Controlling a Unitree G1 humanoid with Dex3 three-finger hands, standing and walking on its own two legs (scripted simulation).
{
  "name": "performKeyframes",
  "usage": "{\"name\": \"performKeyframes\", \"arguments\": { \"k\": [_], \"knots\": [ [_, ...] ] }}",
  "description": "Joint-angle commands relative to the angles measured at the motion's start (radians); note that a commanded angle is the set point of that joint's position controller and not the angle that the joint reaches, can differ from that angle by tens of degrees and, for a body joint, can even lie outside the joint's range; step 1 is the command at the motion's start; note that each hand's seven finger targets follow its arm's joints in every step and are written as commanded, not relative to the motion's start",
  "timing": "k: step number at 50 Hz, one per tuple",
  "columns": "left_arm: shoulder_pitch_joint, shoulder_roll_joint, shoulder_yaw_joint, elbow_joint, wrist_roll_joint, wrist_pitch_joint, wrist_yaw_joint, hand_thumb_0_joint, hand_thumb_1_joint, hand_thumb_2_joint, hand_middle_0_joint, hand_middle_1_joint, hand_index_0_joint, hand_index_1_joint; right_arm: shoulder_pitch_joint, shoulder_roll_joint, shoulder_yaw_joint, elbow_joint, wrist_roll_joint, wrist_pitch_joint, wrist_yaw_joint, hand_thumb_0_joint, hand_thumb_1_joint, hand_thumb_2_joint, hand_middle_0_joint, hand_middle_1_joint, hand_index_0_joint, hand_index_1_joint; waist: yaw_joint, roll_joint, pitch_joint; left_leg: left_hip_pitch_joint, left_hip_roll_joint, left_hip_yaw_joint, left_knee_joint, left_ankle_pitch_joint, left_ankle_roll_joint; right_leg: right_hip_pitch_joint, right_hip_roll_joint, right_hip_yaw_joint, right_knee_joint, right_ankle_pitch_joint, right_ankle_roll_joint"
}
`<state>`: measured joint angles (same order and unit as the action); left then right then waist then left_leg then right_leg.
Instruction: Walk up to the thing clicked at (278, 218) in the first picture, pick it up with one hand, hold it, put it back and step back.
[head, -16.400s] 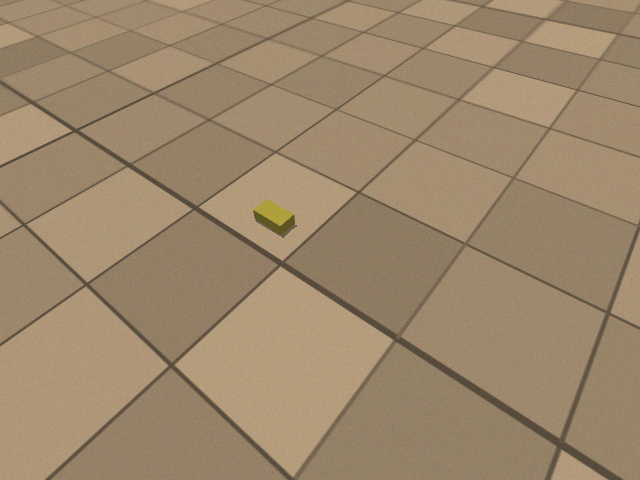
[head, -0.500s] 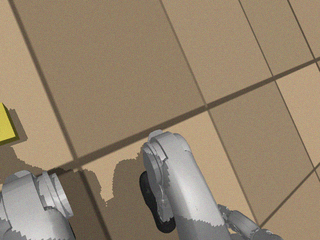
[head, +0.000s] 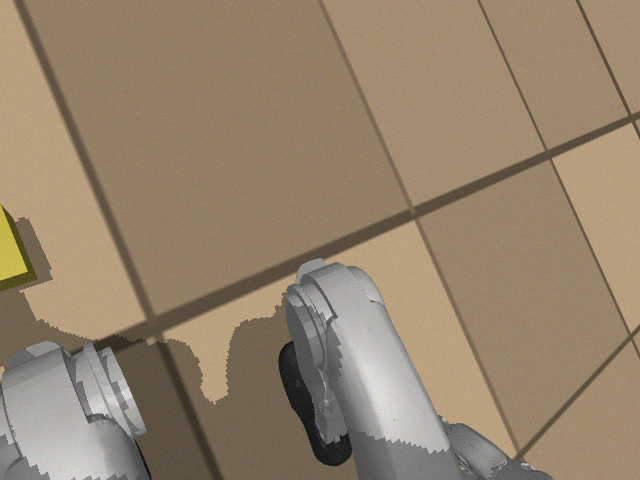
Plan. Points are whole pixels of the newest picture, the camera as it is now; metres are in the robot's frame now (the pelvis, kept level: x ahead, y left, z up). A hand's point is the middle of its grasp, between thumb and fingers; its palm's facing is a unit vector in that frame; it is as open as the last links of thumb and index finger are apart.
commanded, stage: settle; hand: left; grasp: from above
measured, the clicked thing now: out of the picture +0.42 +0.32 -0.26
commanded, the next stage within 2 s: lift in 1.00 s
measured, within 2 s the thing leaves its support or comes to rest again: leaves its support in 0.36 s
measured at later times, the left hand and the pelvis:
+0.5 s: hand out of the picture +0.41 +0.33 -0.22, palm faces -0.39 -0.16 -0.91, open 11.7 cm; pelvis +0.01 +0.00 +0.01, yaw +1 degrees
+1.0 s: hand out of the picture +0.40 +0.33 -0.12, palm faces -0.46 -0.12 -0.88, open 11.6 cm; pelvis -0.01 -0.01 +0.04, yaw +6 degrees
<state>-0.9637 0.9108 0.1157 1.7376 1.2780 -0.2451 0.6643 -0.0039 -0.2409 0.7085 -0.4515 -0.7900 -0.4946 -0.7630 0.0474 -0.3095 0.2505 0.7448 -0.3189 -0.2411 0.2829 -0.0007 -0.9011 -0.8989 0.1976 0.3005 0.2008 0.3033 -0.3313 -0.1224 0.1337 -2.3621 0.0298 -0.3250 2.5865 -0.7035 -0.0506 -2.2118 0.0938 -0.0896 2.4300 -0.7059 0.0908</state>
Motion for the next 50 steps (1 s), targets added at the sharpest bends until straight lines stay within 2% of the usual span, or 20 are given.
{"name": "performKeyframes", "arguments": {
  "k": [1, 3, 5, 6, 11, 15, 16, 18, 20, 22, 24, 26, 30, 33, 37, 39, 40, 44, 48, 50],
  "knots": [
    [-0.201, 0.208, 0.005, -0.07, -0.002, 0.004, 0.023, 0.0, 0.413, 0.936, -0.836, -0.75, -0.799, -0.788, 0.154, -0.329, -0.086, -0.001, 0.003, -0.001, -0.009, 0.0, -0.895, -0.901, 0.2, 0.299, 0.199, 0.299, -0.029, 0.467, -0.602, 0.479, 0.025, 0.16, -0.27, 0.162, 0.045, 0.285, 0.018, -0.18, -0.204, 0.251, -0.097],
    [-0.181, 0.185, -0.005, -0.039, -0.006, 0.009, 0.02, 0.0, 0.425, 0.935, -0.844, -0.743, -0.807, -0.782, 0.153, -0.324, -0.081, -0.006, 0.001, -0.001, -0.009, 0.0, -0.894, -0.9, 0.2, 0.299, 0.199, 0.299, -0.042, 0.424, -0.582, 0.463, 0.025, 0.162, -0.257, 0.155, 0.05, 0.287, 0.019, -0.178, -0.213, 0.253, -0.09],
    [-0.207, 0.197, -0.007, -0.062, -0.007, 0.008, 0.017, 0.0, 0.465, 0.995, -0.902, -0.851, -0.887, -0.868, 0.148, -0.323, -0.082, -0.002, 0.005, -0.004, -0.009, 0.0, -0.907, -0.902, 0.2, 0.299, 0.2, 0.299, -0.038, 0.445, -0.577, 0.465, 0.022, 0.163, -0.26, 0.146, 0.047, 0.267, 0.014, -0.179, -0.206, 0.241, -0.093],
    [-0.205, 0.205, 0.003, -0.1, -0.012, 0.008, 0.018, 0.0, 0.495, 1.011, -0.919, -0.87, -0.908, -0.884, 0.152, -0.329, -0.09, -0.001, 0.004, -0.001, -0.011, 0.0, -0.907, -0.902, 0.2, 0.299, 0.2, 0.299, -0.019, 0.472, -0.622, 0.493, 0.023, 0.161, -0.271, 0.169, 0.045, 0.29, 0.018, -0.181, -0.213, 0.255, -0.095],
    [-0.232, 0.21, 0.01, -0.11, -0.015, 0.015, 0.001, 0.0, 0.526, 1.057, -0.961, -0.884, -0.94, -0.908, 0.163, -0.328, -0.096, -0.003, 0.009, -0.002, -0.008, 0.0, -0.911, -0.903, 0.2, 0.299, 0.199, 0.299, -0.027, 0.482, -0.614, 0.482, 0.019, 0.168, -0.262, 0.157, 0.045, 0.271, 0.009, -0.179, -0.202, 0.25, -0.095],
    [-0.202, 0.225, 0.054, -0.208, -0.025, 0.019, -0.005, 0.0, 0.558, 1.097, -0.986, -0.892, -0.959, -0.922, 0.174, -0.331, -0.132, -0.002, 0.022, 0.009, -0.011, 0.0, -0.91, -0.903, 0.2, 0.299, 0.199, 0.299, 0.016, 0.539, -0.718, 0.532, 0.019, 0.177, -0.279, 0.21, 0.038, 0.302, 0.01, -0.172, -0.202, 0.285, -0.102],
    [-0.198, 0.181, 0.018, -0.207, -0.021, 0.022, -0.014, 0.0, 0.552, 1.068, -0.975, -0.884, -0.954, -0.908, 0.174, -0.323, -0.132, -0.007, 0.019, 0.007, -0.006, 0.0, -0.91, -0.903, 0.2, 0.299, 0.199, 0.299, 0.0, 0.539, -0.711, 0.543, 0.018, 0.182, -0.274, 0.225, 0.037, 0.3, 0.009, -0.172, -0.196, 0.306, -0.103],
    [-0.233, 0.178, 0.017, -0.259, -0.026, 0.021, -0.025, 0.0, 0.525, 1.079, -0.962, -0.878, -0.934, -0.909, 0.174, -0.318, -0.146, -0.006, 0.03, 0.005, -0.002, 0.0, -0.909, -0.902, 0.2, 0.299, 0.199, 0.299, -0.006, 0.518, -0.685, 0.509, 0.017, 0.19, -0.261, 0.205, 0.045, 0.284, 0.008, -0.164, -0.203, 0.299, -0.099],
    [-0.209, 0.225, 0.072, -0.359, -0.036, 0.021, -0.025, 0.0, 0.535, 1.059, -0.952, -0.883, -0.933, -0.905, 0.19, -0.323, -0.171, -0.003, 0.045, 0.011, -0.002, 0.0, -0.909, -0.902, 0.2, 0.299, 0.199, 0.299, 0.036, 0.577, -0.764, 0.566, 0.016, 0.193, -0.283, 0.24, 0.036, 0.301, 0.003, -0.161, -0.207, 0.31, -0.11],
    [-0.213, 0.142, 0.022, -0.473, -0.049, 0.02, -0.045, 0.0, 0.536, 1.035, -0.947, -0.886, -0.935, -0.901, 0.171, -0.299, -0.183, -0.019, 0.064, 0.02, 0.001, 0.0, -0.908, -0.902, 0.2, 0.299, 0.199, 0.299, 0.058, 0.614, -0.838, 0.608, 0.014, 0.205, -0.3, 0.266, 0.032, 0.303, 0.001, -0.153, -0.211, 0.328, -0.115],
    [-0.176, 0.121, 0.025, -0.456, -0.057, 0.035, -0.056, 0.0, 0.541, 1.029, -0.94, -0.881, -0.93, -0.893, 0.184, -0.292, -0.202, -0.004, 0.083, 0.033, 0.004, 0.0, -0.905, -0.901, 0.2, 0.299, 0.199, 0.299, 0.067, 0.598, -0.826, 0.586, 0.011, 0.214, -0.306, 0.263, 0.035, 0.284, -0.001, -0.145, -0.214, 0.33, -0.114],
    [-0.196, 0.089, 0.013, -0.431, -0.057, 0.051, -0.075, 0.0, 0.535, 1.019, -0.927, -0.866, -0.918, -0.877, 0.207, -0.289, -0.228, 0.01, 0.099, 0.042, 0.005, 0.0, -0.902, -0.9, 0.2, 0.299, 0.199, 0.299, 0.051, 0.544, -0.792, 0.554, 0.009, 0.217, -0.303, 0.245, 0.04, 0.249, -0.005, -0.143, -0.221, 0.319, -0.11],
    [-0.225, 0.073, 0.0, -0.498, -0.064, 0.082, -0.122, 0.0, 0.576, 1.032, -0.982, -0.845, -0.96, -0.87, 0.208, -0.276, -0.25, -0.002, 0.135, 0.069, -0.003, 0.0, -0.904, -0.901, 0.2, 0.299, 0.199, 0.299, 0.091, 0.533, -0.861, 0.567, 0.003, 0.227, -0.339, 0.23, 0.049, 0.258, -0.013, -0.12, -0.254, 0.295, -0.115],
    [-0.203, 0.0, -0.044, -0.429, -0.069, 0.095, -0.172, 0.0, 0.572, 1.014, -0.982, -0.822, -0.959, -0.848, 0.221, -0.256, -0.257, 0.0, 0.149, 0.092, -0.011, 0.0, -0.902, -0.901, 0.2, 0.299, 0.199, 0.299, 0.079, 0.46, -0.812, 0.518, -0.002, 0.228, -0.355, 0.194, 0.057, 0.244, -0.011, -0.111, -0.27, 0.26, -0.118],
    [-0.247, 0.019, -0.046, -0.478, -0.073, 0.089, -0.234, 0.0, 0.602, 1.005, -1.02, -0.791, -0.992, -0.822, 0.229, -0.251, -0.267, -0.018, 0.161, 0.118, -0.034, 0.0, -0.903, -0.901, 0.2, 0.3, 0.199, 0.3, 0.09, 0.43, -0.827, 0.52, -0.012, 0.243, -0.375, 0.172, 0.064, 0.276, -0.023, -0.093, -0.307, 0.236, -0.114],
    [-0.235, -0.015, -0.066, -0.468, -0.078, 0.084, -0.265, 0.0, 0.633, 1.001, -1.038, -0.798, -1.016, -0.824, 0.235, -0.242, -0.27, -0.026, 0.169, 0.131, -0.042, 0.0, -0.903, -0.901, 0.2, 0.3, 0.199, 0.3, 0.083, 0.394, -0.808, 0.513, -0.014, 0.242, -0.392, 0.153, 0.066, 0.284, -0.022, -0.089, -0.323, 0.211, -0.117],
    [-0.231, -0.001, -0.059, -0.47, -0.079, 0.079, -0.275, 0.0, 0.641, 1.004, -1.046, -0.79, -1.022, -0.819, 0.236, -0.241, -0.271, -0.031, 0.171, 0.136, -0.05, 0.0, -0.902, -0.901, 0.2, 0.3, 0.199, 0.3, 0.088, 0.38, -0.801, 0.51, -0.015, 0.245, -0.396, 0.146, 0.069, 0.283, -0.023, -0.087, -0.335, 0.201, -0.115],
    [-0.26, 0.037, -0.045, -0.524, -0.069, 0.053, -0.296, 0.0, 0.635, 0.962, -1.038, -0.777, -1.02, -0.799, 0.239, -0.231, -0.268, -0.047, 0.175, 0.158, -0.079, 0.0, -0.904, -0.901, 0.2, 0.3, 0.199, 0.3, 0.096, 0.374, -0.821, 0.514, -0.018, 0.255, -0.405, 0.14, 0.07, 0.301, -0.029, -0.074, -0.355, 0.183, -0.118],
    [-0.281, 0.028, -0.049, -0.573, -0.062, 0.036, -0.301, 0.0, 0.661, 1.026, -1.075, -0.774, -1.041, -0.812, 0.248, -0.222, -0.271, -0.05, 0.182, 0.169, -0.101, 0.0, -0.903, -0.9, 0.2, 0.3, 0.199, 0.3, 0.108, 0.419, -0.86, 0.589, -0.015, 0.258, -0.431, 0.17, 0.061, 0.287, -0.036, -0.076, -0.351, 0.212, -0.123],
    [-0.271, 0.057, -0.029, -0.562, -0.055, 0.035, -0.293, 0.0, 0.674, 1.03, -1.078, -0.779, -1.046, -0.814, 0.254, -0.224, -0.274, -0.052, 0.185, 0.178, -0.112, 0.0, -0.902, -0.899, 0.2, 0.3, 0.199, 0.3, 0.118, 0.417, -0.872, 0.585, -0.017, 0.267, -0.431, 0.174, 0.063, 0.296, -0.038, -0.067, -0.359, 0.214, -0.122]
  ]
}}
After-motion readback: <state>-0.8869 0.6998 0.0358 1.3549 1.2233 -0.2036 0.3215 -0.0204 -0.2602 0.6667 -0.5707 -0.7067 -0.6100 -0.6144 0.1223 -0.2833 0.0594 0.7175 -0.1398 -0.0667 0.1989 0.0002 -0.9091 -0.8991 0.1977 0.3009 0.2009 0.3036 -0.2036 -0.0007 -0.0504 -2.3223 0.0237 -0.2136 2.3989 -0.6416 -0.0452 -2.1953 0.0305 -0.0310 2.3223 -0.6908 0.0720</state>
